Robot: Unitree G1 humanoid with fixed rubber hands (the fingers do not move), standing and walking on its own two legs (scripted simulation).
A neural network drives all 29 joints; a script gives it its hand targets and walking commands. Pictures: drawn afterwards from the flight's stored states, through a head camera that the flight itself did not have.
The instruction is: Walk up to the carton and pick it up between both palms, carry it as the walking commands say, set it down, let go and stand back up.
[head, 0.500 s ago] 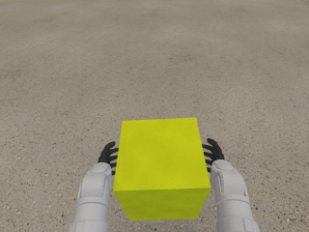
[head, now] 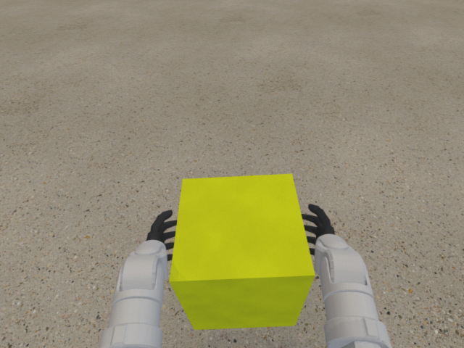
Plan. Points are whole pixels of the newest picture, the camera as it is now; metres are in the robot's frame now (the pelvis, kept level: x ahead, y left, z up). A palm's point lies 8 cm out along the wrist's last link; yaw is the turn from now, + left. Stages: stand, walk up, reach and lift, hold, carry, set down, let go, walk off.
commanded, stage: reach and lift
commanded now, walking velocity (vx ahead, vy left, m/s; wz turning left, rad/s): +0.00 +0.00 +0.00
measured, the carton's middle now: (241, 255) +0.32 +0.00 -0.03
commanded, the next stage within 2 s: hold in 0.54 s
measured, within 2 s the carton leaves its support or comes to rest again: neither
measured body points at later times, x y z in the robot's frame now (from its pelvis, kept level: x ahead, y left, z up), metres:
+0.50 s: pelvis +0.01 +0.00 +0.00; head -0.03 +0.00 +0.45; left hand +0.30 +0.15 +0.02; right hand +0.30 -0.15 +0.03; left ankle +0.02 +0.13 -0.74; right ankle +0.04 -0.11 -0.74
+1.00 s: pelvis +0.00 +0.00 +0.00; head -0.05 +0.00 +0.45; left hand +0.28 +0.15 +0.03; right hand +0.29 -0.15 +0.03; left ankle +0.02 +0.13 -0.74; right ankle +0.04 -0.11 -0.74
